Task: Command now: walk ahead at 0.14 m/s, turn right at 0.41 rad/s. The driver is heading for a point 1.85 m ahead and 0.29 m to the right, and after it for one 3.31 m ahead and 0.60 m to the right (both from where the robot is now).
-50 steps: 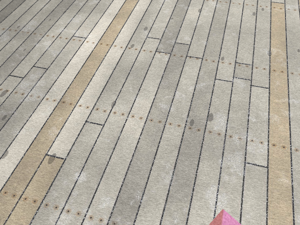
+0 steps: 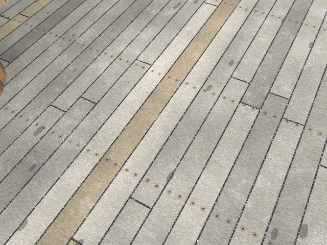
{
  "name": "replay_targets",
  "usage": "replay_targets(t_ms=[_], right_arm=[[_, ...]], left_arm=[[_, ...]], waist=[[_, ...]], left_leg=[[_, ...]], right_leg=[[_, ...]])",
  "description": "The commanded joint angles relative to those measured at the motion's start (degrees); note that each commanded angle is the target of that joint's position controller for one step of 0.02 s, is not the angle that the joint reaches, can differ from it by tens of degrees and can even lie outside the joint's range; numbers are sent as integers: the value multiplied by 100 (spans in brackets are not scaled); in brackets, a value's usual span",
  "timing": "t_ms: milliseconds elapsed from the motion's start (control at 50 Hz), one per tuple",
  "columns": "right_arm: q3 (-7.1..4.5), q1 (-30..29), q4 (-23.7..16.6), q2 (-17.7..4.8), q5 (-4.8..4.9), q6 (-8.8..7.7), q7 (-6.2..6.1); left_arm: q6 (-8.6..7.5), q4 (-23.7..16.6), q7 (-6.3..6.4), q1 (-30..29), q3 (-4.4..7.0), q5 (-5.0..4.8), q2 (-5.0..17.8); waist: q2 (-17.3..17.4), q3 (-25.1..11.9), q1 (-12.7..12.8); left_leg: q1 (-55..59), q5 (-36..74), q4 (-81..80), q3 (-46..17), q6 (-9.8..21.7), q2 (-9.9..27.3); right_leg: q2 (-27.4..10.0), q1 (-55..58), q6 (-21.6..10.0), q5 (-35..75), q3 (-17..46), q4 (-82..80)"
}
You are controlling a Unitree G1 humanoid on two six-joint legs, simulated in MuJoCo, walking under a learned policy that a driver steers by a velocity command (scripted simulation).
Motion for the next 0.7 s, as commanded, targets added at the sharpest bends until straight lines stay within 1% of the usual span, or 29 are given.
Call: replay_targets(t_ms=[20,80,140,180,220,260,280,300,320,340,360,380,400,420,440,460,480,500,540,580,620,660,700], right_arm=[[-105,592,-144,-453,15,121,-55],[-103,152,-266,-478,47,198,-84],[-91,-191,-368,-492,74,220,-117],[-75,-307,-423,-499,114,191,-144],[-58,-300,-458,-508,165,137,-176],[-50,-76,-438,-530,217,76,-208],[-48,156,-389,-524,225,39,-227],[-60,425,-325,-560,186,-14,-262],[-129,446,-338,-896,103,-56,-319],[-210,-27,-558,-1450,78,-11,-331],[-229,226,-491,-1299,94,59,-277],[-126,155,-536,-934,121,79,-243],[-75,-96,-579,-718,131,86,-224],[-57,-259,-648,-671,93,96,-232],[-62,-244,-664,-696,66,96,-251],[-74,-124,-646,-719,49,98,-244],[-92,14,-616,-743,45,95,-234],[-114,154,-580,-773,51,88,-229],[-156,427,-485,-832,61,72,-219],[-190,548,-404,-888,53,52,-189],[-208,494,-373,-921,46,41,-142],[-186,442,-307,-890,36,38,-68],[-141,420,-193,-825,29,56,-4]], left_arm=[[28,-321,53,169,272,14,985],[146,-354,90,276,318,28,1012],[256,-394,118,330,372,64,1050],[321,-428,129,325,407,96,1076],[377,-469,128,265,437,119,1107],[421,-527,121,84,457,108,1128],[444,-568,121,-81,460,72,1123],[461,-628,132,-274,446,6,1079],[448,-699,135,-156,372,-35,792],[435,-805,146,268,285,-84,420],[476,-657,190,304,433,117,1043],[501,-593,174,246,480,141,1132],[547,-520,140,202,487,147,1075],[599,-505,86,181,482,135,1033],[636,-507,20,183,464,116,998],[656,-519,-22,104,444,83,975],[667,-567,-51,-22,426,53,950],[676,-617,-71,-156,408,40,925],[700,-693,-90,-378,365,49,852],[718,-727,-88,-483,320,50,774],[724,-729,-76,-534,260,38,681],[715,-704,-23,-580,168,13,537],[702,-595,53,-499,99,-2,463]], waist=[[-629,-1089,-229],[-684,-1002,-93],[-787,-812,29],[-849,-731,83],[-909,-721,95],[-974,-740,-8],[-956,-732,-158],[-861,-699,-335],[-182,-771,-203],[1174,-800,183],[759,-914,4],[346,-770,107],[204,-537,182],[392,-529,224],[648,-540,189],[676,-583,112],[656,-629,34],[634,-663,-47],[657,-703,-199],[689,-738,-246],[721,-762,-235],[810,-791,-246],[905,-805,-206]], left_leg=[[216,219,-230,149,-125,-18],[123,396,-557,73,-126,5],[84,291,-956,-17,-107,-58],[175,94,-1271,-57,-74,-145],[421,-132,-1678,-90,-9,-247],[907,-201,-2355,-120,77,-334],[1338,72,-3008,-99,122,-355],[1946,656,-3931,-131,178,-242],[2512,763,-4535,-886,376,624],[2935,2090,-4718,-2461,960,2075],[2474,2976,-4420,-2493,1557,2384],[2270,3172,-4375,-2034,1586,2132],[2036,3011,-4367,-1406,1416,1734],[2066,2883,-4347,-968,1230,1405],[2156,3201,-4285,-677,1195,1251],[2255,3408,-4231,-488,1198,1178],[2413,3504,-4191,-401,1232,1190],[2596,3523,-4166,-371,1275,1246],[2851,3495,-4133,-403,1366,1371],[2891,3432,-4100,-421,1429,1463],[2724,3287,-4066,-349,1435,1478],[2393,3256,-4024,-321,1417,1399],[2241,3319,-3937,-408,1376,1314]], right_leg=[[-1465,541,-857,3919,1218,-163],[-1403,462,-744,2598,1548,-220],[-1367,449,-727,1518,1938,-206],[-1361,480,-746,1351,2183,-100],[-1357,534,-734,1606,2428,61],[-1302,516,-612,1893,2663,217],[-1177,390,-448,1739,2703,322],[-967,70,-192,1204,2636,520],[-561,-422,133,-192,2170,1152],[411,-1403,434,-2475,878,2267],[211,-1359,507,-3001,404,3467],[16,-1301,536,-2726,421,3976],[-109,-1276,597,-2368,379,4263],[-136,-1318,655,-2077,289,4469],[-134,-1406,737,-1942,194,4633],[-135,-1444,799,-1859,121,4673],[-148,-1508,845,-1814,78,4609],[-178,-1583,877,-1796,52,4482],[-233,-1625,894,-1849,53,4130],[-251,-1457,845,-1961,56,3707],[-293,-1081,760,-2054,-33,3150],[-284,-439,635,-2128,-137,2356],[-286,107,528,-1911,-283,1391]])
